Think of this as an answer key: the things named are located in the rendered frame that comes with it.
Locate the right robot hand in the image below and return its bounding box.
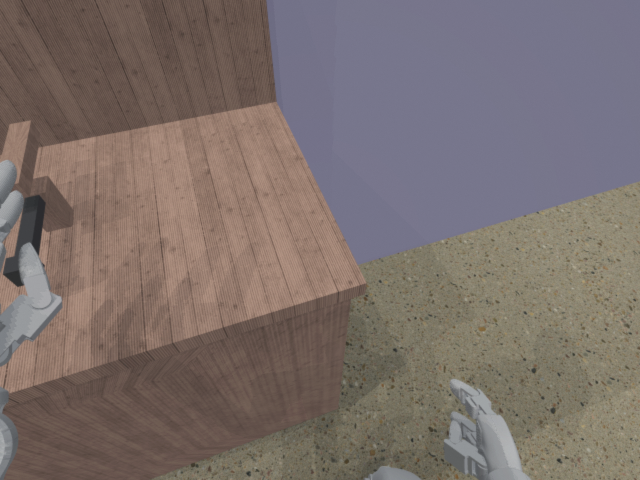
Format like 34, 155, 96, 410
444, 379, 523, 480

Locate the tap lever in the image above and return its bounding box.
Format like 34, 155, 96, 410
3, 195, 46, 287

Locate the left robot hand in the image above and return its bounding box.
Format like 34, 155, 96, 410
0, 160, 63, 367

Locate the counter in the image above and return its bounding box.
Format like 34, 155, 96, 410
0, 0, 367, 480

